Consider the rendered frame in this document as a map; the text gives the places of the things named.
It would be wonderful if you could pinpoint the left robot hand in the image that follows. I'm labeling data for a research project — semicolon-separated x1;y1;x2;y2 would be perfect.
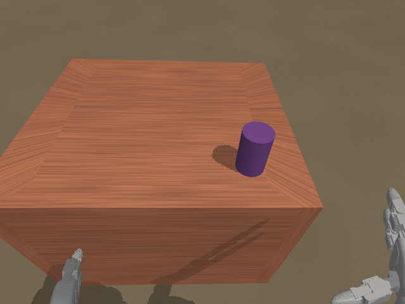
50;248;83;304

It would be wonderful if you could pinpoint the can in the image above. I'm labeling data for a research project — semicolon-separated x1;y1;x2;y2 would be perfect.
235;122;275;177

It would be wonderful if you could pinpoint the right robot hand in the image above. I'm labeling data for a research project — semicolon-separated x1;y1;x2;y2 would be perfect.
330;188;405;304

